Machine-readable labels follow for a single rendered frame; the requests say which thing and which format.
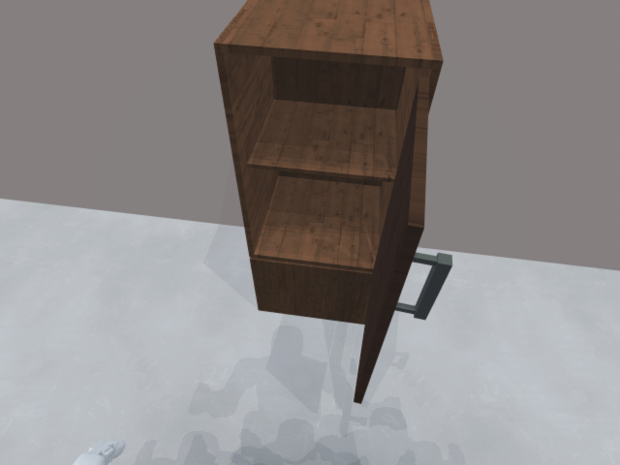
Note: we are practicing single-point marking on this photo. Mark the cupboard door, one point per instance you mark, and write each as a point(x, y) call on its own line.
point(400, 238)

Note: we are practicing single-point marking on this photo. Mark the left robot hand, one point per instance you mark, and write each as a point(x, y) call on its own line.
point(101, 453)

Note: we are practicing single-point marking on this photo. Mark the handle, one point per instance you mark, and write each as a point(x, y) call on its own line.
point(441, 266)

